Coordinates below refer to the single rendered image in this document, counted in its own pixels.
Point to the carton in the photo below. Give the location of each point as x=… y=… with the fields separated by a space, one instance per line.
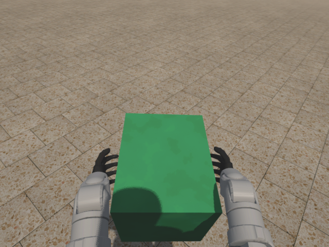
x=165 y=188

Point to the robot left hand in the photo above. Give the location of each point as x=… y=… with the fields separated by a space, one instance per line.
x=100 y=163

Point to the robot left forearm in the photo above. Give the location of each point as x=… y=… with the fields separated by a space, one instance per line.
x=91 y=213

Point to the robot right hand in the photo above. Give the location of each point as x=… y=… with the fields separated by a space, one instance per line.
x=224 y=161

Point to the robot right forearm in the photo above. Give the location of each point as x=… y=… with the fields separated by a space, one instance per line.
x=246 y=225

